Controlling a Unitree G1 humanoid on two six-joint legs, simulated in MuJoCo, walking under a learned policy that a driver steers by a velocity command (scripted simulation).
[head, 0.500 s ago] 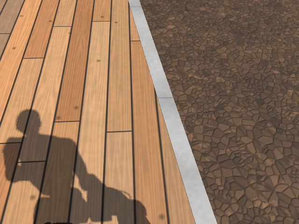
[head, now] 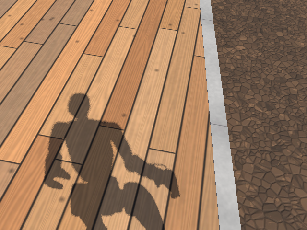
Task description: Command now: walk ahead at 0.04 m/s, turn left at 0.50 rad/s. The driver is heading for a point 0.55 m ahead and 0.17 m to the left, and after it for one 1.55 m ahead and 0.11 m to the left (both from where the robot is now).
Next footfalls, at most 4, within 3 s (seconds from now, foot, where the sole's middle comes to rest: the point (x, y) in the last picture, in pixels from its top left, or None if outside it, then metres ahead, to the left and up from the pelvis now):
0.04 left None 0.05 0.12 -0.77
0.50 right None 0.10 -0.10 -0.77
0.92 left None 0.03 0.17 -0.77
1.42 right None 0.46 0.16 -0.77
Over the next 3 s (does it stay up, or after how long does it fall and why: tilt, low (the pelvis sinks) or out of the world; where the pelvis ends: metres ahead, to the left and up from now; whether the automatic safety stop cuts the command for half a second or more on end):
stays up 0.51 0.28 0.01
